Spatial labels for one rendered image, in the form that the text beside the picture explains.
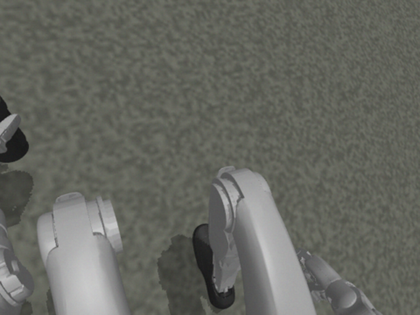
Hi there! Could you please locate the left robot hand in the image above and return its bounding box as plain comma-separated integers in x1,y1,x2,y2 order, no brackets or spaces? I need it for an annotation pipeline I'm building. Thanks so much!
0,114,21,154

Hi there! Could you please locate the right robot foot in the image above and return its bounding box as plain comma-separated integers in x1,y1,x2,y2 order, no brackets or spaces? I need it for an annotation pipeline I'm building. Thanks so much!
192,224,235,309

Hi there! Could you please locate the cup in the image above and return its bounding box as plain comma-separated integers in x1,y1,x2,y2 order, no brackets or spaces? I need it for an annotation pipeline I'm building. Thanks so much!
0,96,29,163

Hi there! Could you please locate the right robot arm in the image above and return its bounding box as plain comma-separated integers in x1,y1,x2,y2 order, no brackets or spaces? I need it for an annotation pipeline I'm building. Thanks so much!
325,280,383,315

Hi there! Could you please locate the left robot arm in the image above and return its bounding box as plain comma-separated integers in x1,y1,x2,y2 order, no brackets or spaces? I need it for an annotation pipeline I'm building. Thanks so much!
0,209,35,315

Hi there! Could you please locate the right robot hand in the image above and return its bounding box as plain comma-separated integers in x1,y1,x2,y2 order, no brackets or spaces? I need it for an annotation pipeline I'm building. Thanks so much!
295,247,342,303

